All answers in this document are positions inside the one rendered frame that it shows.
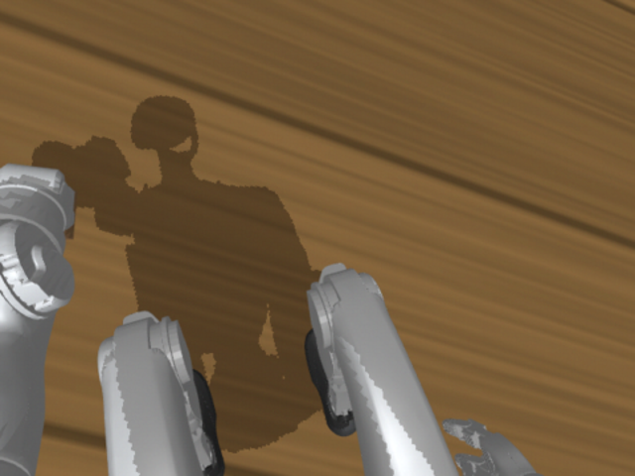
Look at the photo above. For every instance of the left robot foot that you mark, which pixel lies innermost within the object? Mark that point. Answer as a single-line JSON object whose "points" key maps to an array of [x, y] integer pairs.
{"points": [[208, 415]]}

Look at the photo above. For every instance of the right robot hand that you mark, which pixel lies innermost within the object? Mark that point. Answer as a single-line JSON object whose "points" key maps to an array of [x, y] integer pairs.
{"points": [[500, 457]]}

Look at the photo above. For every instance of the cube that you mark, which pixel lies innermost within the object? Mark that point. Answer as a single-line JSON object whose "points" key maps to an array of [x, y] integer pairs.
{"points": [[69, 232]]}

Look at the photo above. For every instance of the right robot foot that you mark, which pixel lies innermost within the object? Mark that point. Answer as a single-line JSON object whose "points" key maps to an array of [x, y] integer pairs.
{"points": [[340, 425]]}

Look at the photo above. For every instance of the left robot arm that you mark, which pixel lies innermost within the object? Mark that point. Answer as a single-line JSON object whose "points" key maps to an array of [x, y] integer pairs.
{"points": [[36, 207]]}

